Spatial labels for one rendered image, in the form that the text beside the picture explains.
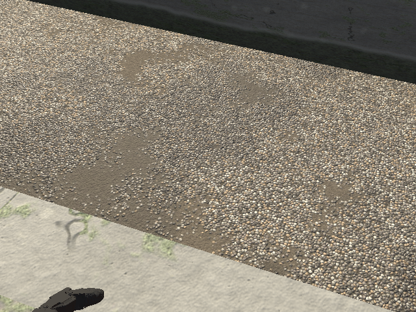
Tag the left robot hand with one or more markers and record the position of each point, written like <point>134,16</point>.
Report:
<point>68,300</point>

